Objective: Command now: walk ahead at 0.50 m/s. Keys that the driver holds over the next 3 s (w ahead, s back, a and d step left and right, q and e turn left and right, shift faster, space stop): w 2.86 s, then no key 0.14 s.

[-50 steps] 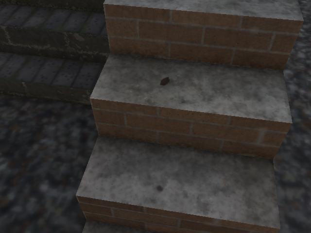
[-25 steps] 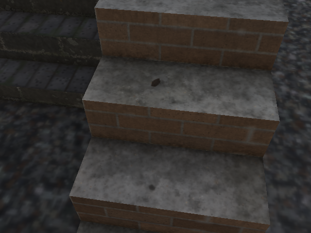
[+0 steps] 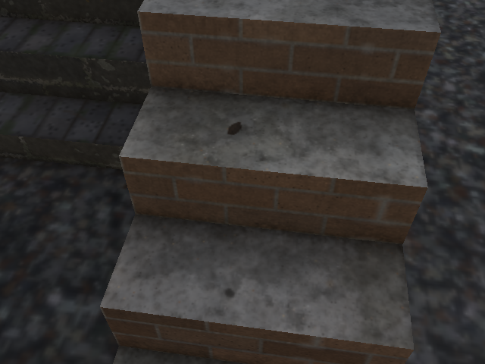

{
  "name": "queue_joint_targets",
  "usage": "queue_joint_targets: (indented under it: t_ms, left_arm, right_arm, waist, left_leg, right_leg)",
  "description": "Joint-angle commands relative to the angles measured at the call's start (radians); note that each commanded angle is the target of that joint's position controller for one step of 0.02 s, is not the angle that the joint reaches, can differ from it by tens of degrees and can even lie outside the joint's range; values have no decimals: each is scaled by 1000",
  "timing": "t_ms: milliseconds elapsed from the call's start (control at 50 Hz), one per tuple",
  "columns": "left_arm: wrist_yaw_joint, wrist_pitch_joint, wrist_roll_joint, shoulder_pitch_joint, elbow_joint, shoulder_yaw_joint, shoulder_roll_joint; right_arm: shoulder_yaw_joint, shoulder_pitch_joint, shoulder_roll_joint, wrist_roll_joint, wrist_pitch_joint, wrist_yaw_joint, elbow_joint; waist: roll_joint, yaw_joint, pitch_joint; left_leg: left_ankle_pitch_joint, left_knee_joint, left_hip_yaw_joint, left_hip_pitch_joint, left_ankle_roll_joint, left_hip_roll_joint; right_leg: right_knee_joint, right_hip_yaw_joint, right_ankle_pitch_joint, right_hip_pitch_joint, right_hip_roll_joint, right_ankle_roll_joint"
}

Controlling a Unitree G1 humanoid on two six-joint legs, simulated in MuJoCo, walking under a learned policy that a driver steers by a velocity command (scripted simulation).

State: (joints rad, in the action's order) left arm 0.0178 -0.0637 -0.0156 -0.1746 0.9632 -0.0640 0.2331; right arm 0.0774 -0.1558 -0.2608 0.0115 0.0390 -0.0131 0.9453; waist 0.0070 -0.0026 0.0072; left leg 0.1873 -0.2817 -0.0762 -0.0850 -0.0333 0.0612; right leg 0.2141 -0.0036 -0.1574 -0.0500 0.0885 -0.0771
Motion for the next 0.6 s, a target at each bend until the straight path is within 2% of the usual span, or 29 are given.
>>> queue_joint_targets:
  t_ms: [20,280,300,320,340,360,380,400,420,440,460,480,500,520,540,560,580,600]
  left_arm:
    - [-2,-11,1,9,-43,21,109]
    - [-3,-9,2,15,-38,20,115]
    - [-3,-9,-5,29,-43,20,112]
    - [-3,-10,-4,25,-42,20,110]
    - [-3,-9,3,8,-36,20,113]
    - [-3,-10,-3,31,-41,20,112]
    - [-3,-10,-4,28,-42,20,110]
    - [-3,-9,3,13,-36,20,113]
    - [-3,-9,-3,34,-41,20,113]
    - [-3,-9,-4,31,-41,20,111]
    - [-3,-8,3,15,-35,20,114]
    - [-4,-9,-3,37,-41,20,112]
    - [-4,-9,-4,34,-41,20,110]
    - [-3,-8,3,18,-35,20,113]
    - [-4,-9,-3,41,-41,20,112]
    - [-4,-9,-3,38,-41,20,110]
    - [-4,-9,3,21,-35,20,113]
    - [-4,-9,-3,43,-40,20,111]
  right_arm:
    - [-22,17,-112,-1,11,-2,-48]
    - [-23,12,-115,0,10,-3,-52]
    - [-23,20,-113,4,9,-3,-53]
    - [-22,14,-111,4,9,-3,-52]
    - [-22,5,-113,-2,9,-3,-50]
    - [-23,19,-114,3,9,-3,-53]
    - [-22,17,-112,4,8,-3,-53]
    - [-23,9,-114,-2,9,-4,-52]
    - [-23,21,-115,3,8,-3,-54]
    - [-22,18,-113,5,8,-3,-54]
    - [-23,10,-115,-2,8,-4,-52]
    - [-23,22,-115,4,8,-3,-54]
    - [-23,19,-113,5,8,-3,-54]
    - [-23,12,-115,-1,8,-4,-52]
    - [-24,22,-116,5,8,-3,-55]
    - [-24,21,-114,7,8,-2,-55]
    - [-25,13,-115,0,9,-3,-54]
    - [-25,24,-115,5,8,-2,-56]
  waist:
    - [-11,0,-31]
    - [-8,0,-34]
    - [-8,1,-9]
    - [-10,1,-25]
    - [-8,1,-55]
    - [-6,0,-14]
    - [-6,1,-28]
    - [-6,1,-58]
    - [-6,0,-17]
    - [-6,1,-29]
    - [-5,1,-59]
    - [-5,-1,-17]
    - [-5,0,-29]
    - [-5,1,-58]
    - [-4,-2,-17]
    - [-4,0,-29]
    - [-4,0,-59]
    - [-4,-1,-17]
  left_leg:
    - [-129,21,73,-7,39,97]
    - [-150,15,69,2,38,99]
    - [-161,1,72,-9,42,100]
    - [-160,-3,71,-4,43,101]
    - [-146,9,69,10,39,100]
    - [-159,0,71,-6,42,100]
    - [-164,-4,71,-1,43,101]
    - [-153,7,69,14,39,101]
    - [-166,-2,71,-2,42,100]
    - [-169,-4,72,3,43,102]
    - [-157,7,69,18,39,101]
    - [-169,-1,72,1,42,101]
    - [-172,-3,72,6,43,103]
    - [-160,8,70,20,39,102]
    - [-175,2,72,4,43,102]
    - [-181,-1,72,9,44,104]
    - [-169,11,70,24,40,103]
    - [-181,2,72,8,43,103]
  right_leg:
    - [-8,-123,277,11,-187,31]
    - [-2,-124,304,14,-185,29]
    - [13,-127,320,3,-187,24]
    - [16,-128,320,7,-188,23]
    - [2,-125,300,19,-185,27]
    - [15,-127,311,4,-186,23]
    - [18,-128,314,6,-187,23]
    - [4,-126,299,19,-185,26]
    - [16,-127,310,4,-185,24]
    - [18,-128,312,6,-186,23]
    - [4,-126,296,19,-185,26]
    - [17,-127,306,3,-185,24]
    - [18,-128,307,5,-186,23]
    - [4,-126,291,18,-185,26]
    - [17,-126,300,0,-185,25]
    - [19,-126,302,1,-186,24]
    - [4,-125,287,14,-185,28]
    - [16,-126,297,-1,-185,25]
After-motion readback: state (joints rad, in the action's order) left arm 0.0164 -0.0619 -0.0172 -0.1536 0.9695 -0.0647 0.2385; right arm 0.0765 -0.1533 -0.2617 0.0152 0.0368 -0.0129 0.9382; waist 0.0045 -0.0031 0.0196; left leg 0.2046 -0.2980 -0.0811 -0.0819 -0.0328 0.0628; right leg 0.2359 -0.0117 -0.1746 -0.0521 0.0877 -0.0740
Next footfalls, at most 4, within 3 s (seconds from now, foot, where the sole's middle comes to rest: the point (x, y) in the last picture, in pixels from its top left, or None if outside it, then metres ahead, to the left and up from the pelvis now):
none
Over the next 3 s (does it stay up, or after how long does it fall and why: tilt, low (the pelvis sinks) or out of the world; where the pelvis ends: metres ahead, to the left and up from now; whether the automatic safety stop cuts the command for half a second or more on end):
stays up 0.00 0.00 0.00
